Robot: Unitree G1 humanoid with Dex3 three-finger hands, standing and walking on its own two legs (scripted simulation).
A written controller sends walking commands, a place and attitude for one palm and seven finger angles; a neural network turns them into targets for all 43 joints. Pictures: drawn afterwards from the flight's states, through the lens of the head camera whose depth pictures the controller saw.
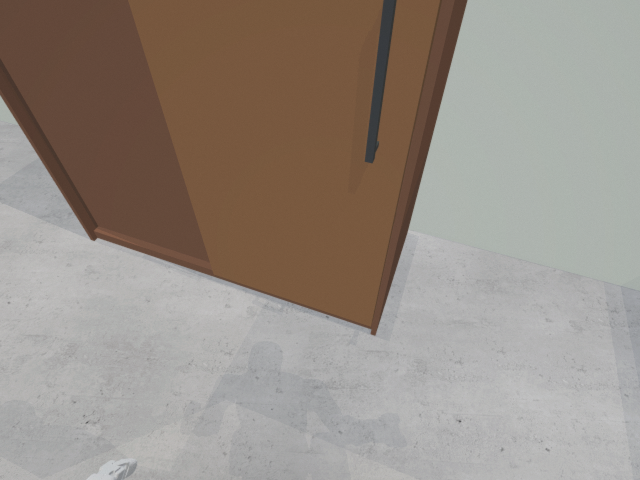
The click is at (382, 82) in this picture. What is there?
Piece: wardrobe's sliding door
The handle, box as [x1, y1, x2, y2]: [365, 0, 396, 162]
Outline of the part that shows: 396,0 383,1 365,161 372,162 374,158 374,152 378,145 378,141 376,140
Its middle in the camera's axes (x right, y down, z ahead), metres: +0.11 -0.29 +0.69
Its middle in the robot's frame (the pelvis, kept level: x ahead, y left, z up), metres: +0.74 -0.07 +0.17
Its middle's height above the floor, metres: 0.94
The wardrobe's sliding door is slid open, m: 0.00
